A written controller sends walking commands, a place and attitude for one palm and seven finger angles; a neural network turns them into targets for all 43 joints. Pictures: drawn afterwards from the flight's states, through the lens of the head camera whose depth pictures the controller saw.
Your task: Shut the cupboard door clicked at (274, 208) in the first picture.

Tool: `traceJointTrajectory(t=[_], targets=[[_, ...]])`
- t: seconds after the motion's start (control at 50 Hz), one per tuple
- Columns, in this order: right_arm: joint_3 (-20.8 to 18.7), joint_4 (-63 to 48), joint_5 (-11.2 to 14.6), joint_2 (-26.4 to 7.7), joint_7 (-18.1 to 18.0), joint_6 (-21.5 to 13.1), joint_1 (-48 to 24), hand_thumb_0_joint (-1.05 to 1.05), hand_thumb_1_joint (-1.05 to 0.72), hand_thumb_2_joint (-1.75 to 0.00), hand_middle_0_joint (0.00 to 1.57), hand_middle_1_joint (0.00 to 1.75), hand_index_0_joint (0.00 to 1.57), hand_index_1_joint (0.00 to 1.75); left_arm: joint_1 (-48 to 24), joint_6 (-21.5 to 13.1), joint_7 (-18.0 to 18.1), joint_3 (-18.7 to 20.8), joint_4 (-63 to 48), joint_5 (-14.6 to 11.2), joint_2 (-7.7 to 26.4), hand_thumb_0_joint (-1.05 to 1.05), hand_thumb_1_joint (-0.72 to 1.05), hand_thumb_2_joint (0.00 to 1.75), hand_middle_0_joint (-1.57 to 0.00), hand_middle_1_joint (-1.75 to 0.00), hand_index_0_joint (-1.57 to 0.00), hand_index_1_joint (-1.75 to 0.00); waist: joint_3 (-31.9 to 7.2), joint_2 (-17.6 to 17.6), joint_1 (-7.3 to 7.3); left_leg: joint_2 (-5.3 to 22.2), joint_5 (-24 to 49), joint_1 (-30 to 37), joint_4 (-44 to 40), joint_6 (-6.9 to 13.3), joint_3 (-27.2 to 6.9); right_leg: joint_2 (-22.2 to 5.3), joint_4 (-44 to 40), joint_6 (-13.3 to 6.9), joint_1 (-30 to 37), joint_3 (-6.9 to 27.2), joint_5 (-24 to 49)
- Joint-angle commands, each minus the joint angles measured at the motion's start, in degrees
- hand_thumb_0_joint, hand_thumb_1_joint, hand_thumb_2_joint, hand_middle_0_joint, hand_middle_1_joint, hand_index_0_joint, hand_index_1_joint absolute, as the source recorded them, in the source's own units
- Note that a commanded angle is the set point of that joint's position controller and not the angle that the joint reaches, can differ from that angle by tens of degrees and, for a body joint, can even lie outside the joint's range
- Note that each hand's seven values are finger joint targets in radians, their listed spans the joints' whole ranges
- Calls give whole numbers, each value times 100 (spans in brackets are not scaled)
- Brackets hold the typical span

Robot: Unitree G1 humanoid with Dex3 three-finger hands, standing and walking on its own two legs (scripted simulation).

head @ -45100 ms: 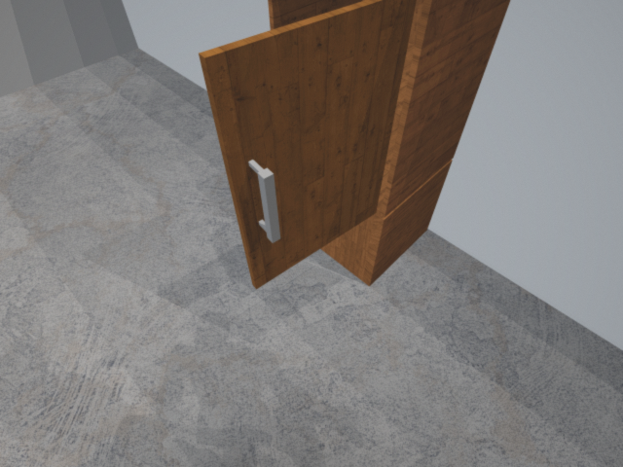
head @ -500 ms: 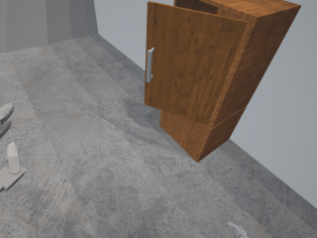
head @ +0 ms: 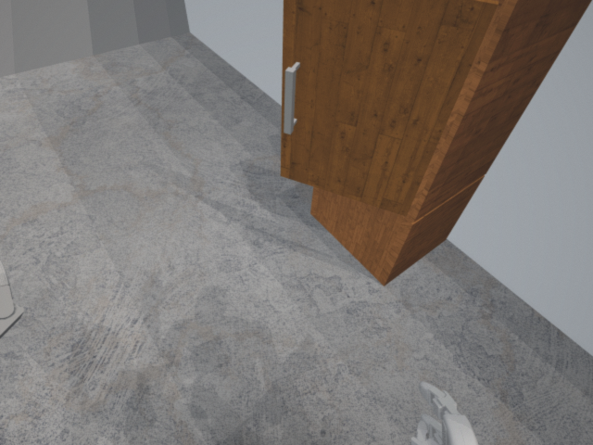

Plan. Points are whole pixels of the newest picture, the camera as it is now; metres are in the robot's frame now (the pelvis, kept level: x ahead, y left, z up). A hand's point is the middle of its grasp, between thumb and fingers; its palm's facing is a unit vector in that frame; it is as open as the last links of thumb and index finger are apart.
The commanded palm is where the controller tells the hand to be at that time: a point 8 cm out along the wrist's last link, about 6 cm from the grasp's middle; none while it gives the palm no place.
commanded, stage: stop stepping back and stand still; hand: left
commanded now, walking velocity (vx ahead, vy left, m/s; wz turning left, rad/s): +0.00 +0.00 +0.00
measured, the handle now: (292, 99) +0.91 +0.04 -0.04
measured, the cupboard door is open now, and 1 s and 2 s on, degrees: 30 30 30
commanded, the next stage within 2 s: let the arm hang, fingers relaxed in 0.46 s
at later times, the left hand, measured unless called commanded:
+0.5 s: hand (55, 294) +0.23 +0.25 +0.15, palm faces +0.42 -0.78 -0.47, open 7.4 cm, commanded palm +0.17 +0.28 +0.18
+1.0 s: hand out of the picture -0.04 +0.20 -0.18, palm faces +0.06 -0.98 -0.19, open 7.0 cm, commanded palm none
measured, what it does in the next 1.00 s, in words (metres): stands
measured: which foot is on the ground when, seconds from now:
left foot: down 0.00-1.00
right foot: down 0.00-1.00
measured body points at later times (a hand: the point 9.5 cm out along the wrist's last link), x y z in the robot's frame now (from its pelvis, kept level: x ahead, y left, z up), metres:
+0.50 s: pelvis +0.03 -0.02 +0.00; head +0.03 -0.01 +0.45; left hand +0.20 +0.29 +0.18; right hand +0.20 -0.26 -0.08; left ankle +0.04 +0.10 -0.74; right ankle -0.03 -0.10 -0.74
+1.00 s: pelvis +0.00 +0.01 +0.00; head +0.02 +0.03 +0.45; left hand -0.04 +0.25 -0.16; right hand +0.00 -0.22 -0.15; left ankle +0.04 +0.10 -0.74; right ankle -0.03 -0.10 -0.74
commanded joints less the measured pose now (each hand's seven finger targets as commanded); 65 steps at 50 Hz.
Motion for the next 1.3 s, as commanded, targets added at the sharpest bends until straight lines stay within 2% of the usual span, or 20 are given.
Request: traceJointTrajectory(t=[0.0, 0.08, 0.14, 0.18, 0.28, 0.34, 0.42, 0.52, 0.54, 0.56, 0.6, 0.64, 0.68, 0.74, 0.78, 0.86, 0.96, 1.02, 1.12, 1.28], targets=[[-458, -670, 76, -968, -100, -179, -369, 0, -90, -90, 20, 30, 20, 30, 31, -137, 121, 471, -549, -18, 580, 0, 90, 90, -20, -30, -20, -30, -914, 224, 47, 680, 184, 201, -529, -62, -748, -373, -236, 35, 560, 438, 1106], [-438, -644, 113, -962, -139, -103, -465, 0, -90, -90, 20, 30, 20, 30, -576, -117, 171, 368, -942, 43, 752, 0, 90, 90, -20, -30, -20, -30, -1162, 203, 17, 519, 1190, 598, 92, -99, -552, -736, -63, -46, 418, 733, 2444], [-416, -681, 135, -895, -164, -37, -535, 0, -90, -90, 20, 30, 20, 30, -649, -100, 196, 289, -835, 62, 709, 0, 90, 90, -20, -30, -20, -30, -1054, 13, 45, 400, 1205, 568, 307, -91, -448, -849, -91, -20, 335, 801, 2743], [-431, -701, 144, -910, -173, 15, -586, 0, -90, -90, 20, 30, 20, 30, -720, -126, 233, 473, -974, 91, 915, 0, 90, 90, -20, -30, -20, -30, -1023, 158, 53, 356, 1270, 493, 410, -106, -430, -962, -72, -44, 383, 833, 2954], [-432, -787, 161, -900, -155, 163, -589, 0, -90, -90, 20, 30, 20, 30, -257, -169, 224, 559, -725, 74, 860, 0, 90, 90, -20, -30, -20, -30, -891, 285, 77, 338, 1597, 427, 412, -91, -368, -904, -54, 70, 416, 732, 3226], [-430, -837, 172, -910, -139, 225, -564, 0, -90, -90, 20, 30, 20, 30, -192, -179, 198, 479, -555, 61, 761, 0, 90, 90, -20, -30, -20, -30, -890, 80, 82, 327, 1594, 374, 377, -79, -348, -870, -55, 133, 498, 715, 3385], [-429, -862, 175, -946, -142, 252, -553, 0, -90, -90, 20, 30, 20, 30, -268, -151, 167, 316, -456, 67, 662, 0, 90, 90, -20, -30, -20, -30, -825, 107, 81, 354, 1550, 439, 291, -63, -377, -810, -112, 193, 371, 651, 3086], [-413, -890, 153, -984, -175, 182, -574, 0, -90, -90, 20, 30, 20, 30, -481, -154, 167, 277, -751, 78, 713, 0, 90, 90, -20, -30, -20, -30, -792, 420, 109, 456, 1348, 536, -21, -8, -570, -620, -197, 173, 217, 536, 1919], [-594, -55, 157, -2009, 358, -175, -1084, 0, -90, -90, 20, 30, 20, 30, -943, 687, -647, -2246, 3434, 397, -328, 0, 90, 90, -20, -30, -20, -30, -218, 559, 1, 579, 2143, 237, 601, 6, -616, -992, 539, -30, -377, 92, 2394], [-658, 78, 78, -1858, 389, 35, -648, 0, -90, -90, 20, 30, 20, 30, -979, 1072, -801, -2118, 3648, 402, -402, 0, 90, 90, -20, -30, -20, -30, -572, 546, 69, 598, 1588, 403, 463, 31, -617, -873, 313, -63, -429, 439, 1685], [-524, 203, -10, -1623, 366, 208, -361, 0, -90, -90, 20, 30, 20, 30, -1292, 1106, -885, -2248, 4228, 439, -622, 0, 90, 90, -20, -30, -20, -30, -495, -2, 144, 649, 1009, 20, 275, 153, -884, -727, 335, -84, -376, 284, 788], [-441, 307, -61, -1591, 355, 320, -434, 0, -90, -90, 20, 30, 20, 30, -1611, 1097, -899, -2336, 4915, 450, -572, 0, 90, 90, -20, -30, -20, -30, -341, -644, 158, 566, 749, -72, 149, 167, -1039, -718, 198, -137, -328, 374, 424], [-399, 494, -108, -1497, 346, 420, -354, 0, -90, -90, 20, 30, 20, 30, -1778, 1093, -862, -2412, 5672, 458, -554, 0, 90, 90, -20, -30, -20, -30, -370, -912, 127, 448, 1011, 160, 140, 117, -1011, -824, 104, -217, -224, 506, 698], [-314, 940, -139, -1329, 329, 547, -262, 0, -90, -90, 20, 30, 20, 30, -1892, 1157, -793, -2519, 6735, 425, -669, 0, 90, 90, -20, -30, -20, -30, -308, -167, 116, 429, 956, 365, -276, 100, -1047, -730, -16, -144, -65, 515, 276], [-297, 1243, -131, -1303, 316, 578, -241, 0, -90, -90, 20, 30, 20, 30, -1816, 1146, -779, -2534, 7378, 432, -639, 0, 90, 90, -20, -30, -20, -30, -176, 203, 152, 416, 518, 338, -515, 92, -1087, -679, -198, -128, 38, 534, 18], [-331, 1793, -138, -946, 244, 611, -20, 0, -90, -90, 20, 30, 20, 30, -1522, 1124, -776, -2468, 8305, 434, -1002, 0, 90, 90, -20, -30, -20, -30, -29, 982, 158, 376, -601, 295, -925, 73, -1039, -653, -479, -191, 113, 490, -153], [-391, 2289, -82, -871, 191, 603, 310, 0, -90, -90, 20, 30, 20, 30, -1284, 1075, -779, -2552, 9027, 424, -1092, 0, 90, 90, -20, -30, -20, -30, 94, 593, 143, 439, -851, 426, -1161, 101, -1106, -638, -686, -196, 99, 465, -81], [-404, 2511, -52, -861, 160, 568, 501, 0, -90, -90, 20, 30, 20, 30, -1179, 1036, -766, -2585, 9307, 423, -1133, 0, 90, 90, -20, -30, -20, -30, 98, 202, 120, 465, -470, 647, -1105, 131, -1050, -667, -767, -198, 53, 488, 49], [-414, 2754, -39, -814, 137, 553, 653, 0, -90, -90, 20, 30, 20, 30, -1077, 1036, -732, -2600, 9577, 426, -1191, 0, 90, 90, -20, -30, -20, -30, 276, -4, 97, 494, -516, 735, -1214, 144, -1015, -666, -777, -174, -94, 477, -78], [-431, 2880, -51, -742, 143, 578, 675, 0, -90, -90, 20, 30, 20, 30, -935, 1072, -698, -2603, 9689, 460, -1289, 0, 90, 90, -20, -30, -20, -30, 550, 148, 132, 499, -1059, 577, -1453, 137, -1051, -596, -741, -121, -268, 474, -274]])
